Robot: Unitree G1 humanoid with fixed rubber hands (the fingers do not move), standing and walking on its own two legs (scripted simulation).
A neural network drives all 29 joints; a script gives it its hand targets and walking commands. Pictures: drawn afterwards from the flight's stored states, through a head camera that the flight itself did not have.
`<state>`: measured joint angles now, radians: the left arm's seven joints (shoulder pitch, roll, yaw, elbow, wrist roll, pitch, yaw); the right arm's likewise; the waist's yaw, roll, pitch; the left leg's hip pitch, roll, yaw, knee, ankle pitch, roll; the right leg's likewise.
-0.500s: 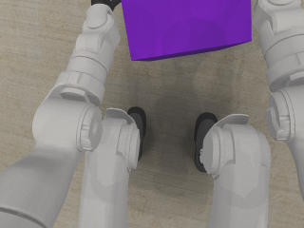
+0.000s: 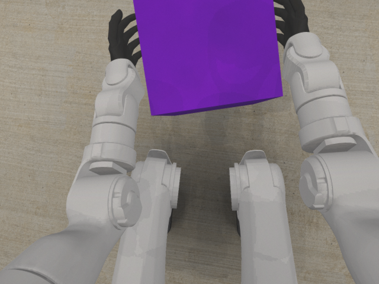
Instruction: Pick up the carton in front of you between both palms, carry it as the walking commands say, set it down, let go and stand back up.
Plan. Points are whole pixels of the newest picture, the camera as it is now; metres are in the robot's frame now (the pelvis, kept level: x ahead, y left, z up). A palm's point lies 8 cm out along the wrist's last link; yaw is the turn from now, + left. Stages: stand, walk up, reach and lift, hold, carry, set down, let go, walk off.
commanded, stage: reach and lift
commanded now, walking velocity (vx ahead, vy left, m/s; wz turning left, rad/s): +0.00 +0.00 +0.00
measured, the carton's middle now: (207, 60) +0.52 -0.02 -0.17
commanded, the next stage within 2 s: none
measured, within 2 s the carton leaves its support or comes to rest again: neither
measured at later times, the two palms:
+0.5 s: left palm (65, 35) +0.47 +0.13 +0.08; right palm (352, 7) +0.48 -0.17 +0.07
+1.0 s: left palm out of the picture +0.44 +0.14 +0.24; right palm out of the picture +0.43 -0.16 +0.23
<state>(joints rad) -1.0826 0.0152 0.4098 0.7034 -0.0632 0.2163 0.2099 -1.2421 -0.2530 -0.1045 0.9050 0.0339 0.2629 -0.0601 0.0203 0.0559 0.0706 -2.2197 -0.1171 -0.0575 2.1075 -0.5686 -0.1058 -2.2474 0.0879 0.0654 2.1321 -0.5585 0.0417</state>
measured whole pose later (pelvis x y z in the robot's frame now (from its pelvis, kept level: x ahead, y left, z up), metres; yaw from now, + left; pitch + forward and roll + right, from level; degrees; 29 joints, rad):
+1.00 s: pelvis +0.06 +0.01 +0.27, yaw -3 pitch +27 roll +0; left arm -0.53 -0.14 0.39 0.60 0.16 0.28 0.09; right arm -0.57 0.05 -0.32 0.68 -0.18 0.30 -0.03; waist 0.02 0.02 -0.22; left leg -1.20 -0.10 -0.12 1.20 -0.47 -0.04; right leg -1.21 0.09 0.12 1.20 -0.45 0.03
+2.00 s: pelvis +0.09 +0.01 +0.38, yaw -3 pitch -4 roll +0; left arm -0.35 -0.18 0.33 0.40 0.31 0.60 0.00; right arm -0.33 0.16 -0.30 0.40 -0.30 0.62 0.00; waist 0.00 0.01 -0.01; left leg -0.18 -0.05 -0.14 0.47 -0.23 -0.01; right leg -0.18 0.05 0.14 0.47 -0.22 0.01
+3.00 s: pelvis +0.10 +0.01 +0.39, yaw -2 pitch -5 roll +0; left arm -0.30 -0.16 0.25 0.27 0.29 0.75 0.00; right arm -0.28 0.16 -0.23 0.26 -0.28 0.77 0.00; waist 0.00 0.00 -0.05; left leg -0.13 -0.03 -0.11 0.45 -0.28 -0.01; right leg -0.13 0.03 0.10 0.43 -0.25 0.01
